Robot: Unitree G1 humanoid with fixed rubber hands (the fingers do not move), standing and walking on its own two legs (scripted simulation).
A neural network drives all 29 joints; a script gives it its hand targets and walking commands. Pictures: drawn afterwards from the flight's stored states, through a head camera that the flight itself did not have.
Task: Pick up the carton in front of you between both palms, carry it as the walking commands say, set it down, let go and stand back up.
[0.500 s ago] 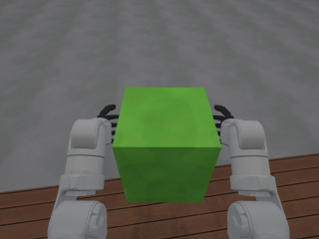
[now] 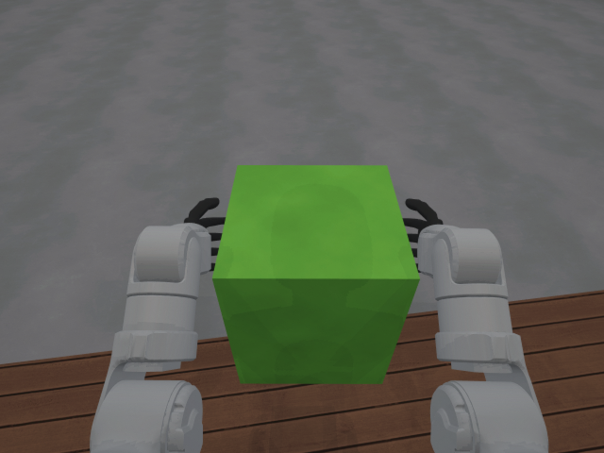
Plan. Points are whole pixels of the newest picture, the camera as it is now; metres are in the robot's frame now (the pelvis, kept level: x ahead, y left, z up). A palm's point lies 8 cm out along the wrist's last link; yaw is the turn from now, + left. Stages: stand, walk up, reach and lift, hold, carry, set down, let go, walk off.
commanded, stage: carry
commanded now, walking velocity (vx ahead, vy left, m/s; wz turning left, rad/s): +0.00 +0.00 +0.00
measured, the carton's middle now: (311, 277) +0.35 +0.00 +0.05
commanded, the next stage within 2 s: none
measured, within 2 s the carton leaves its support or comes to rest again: neither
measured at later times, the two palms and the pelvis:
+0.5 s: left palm (192, 205) +0.45 +0.18 +0.10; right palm (388, 210) +0.44 -0.12 +0.10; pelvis +0.10 +0.03 -0.01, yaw +1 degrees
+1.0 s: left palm (245, 152) +0.70 +0.14 +0.03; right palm (381, 149) +0.73 -0.16 +0.03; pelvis +0.36 -0.03 -0.05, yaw +2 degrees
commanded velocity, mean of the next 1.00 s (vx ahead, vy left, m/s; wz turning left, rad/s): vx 0.49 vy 0.00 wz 0.00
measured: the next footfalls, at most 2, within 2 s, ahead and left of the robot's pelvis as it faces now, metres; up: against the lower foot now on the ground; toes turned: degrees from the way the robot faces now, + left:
right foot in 0.80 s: +0.41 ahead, -0.08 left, -0.04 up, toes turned -1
left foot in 1.32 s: +0.73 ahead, +0.05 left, -0.09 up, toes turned +4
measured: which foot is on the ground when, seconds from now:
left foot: down 0.00-0.78, up 0.80-1.00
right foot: down 0.00-0.36, up 0.38-0.78, down 0.80-1.00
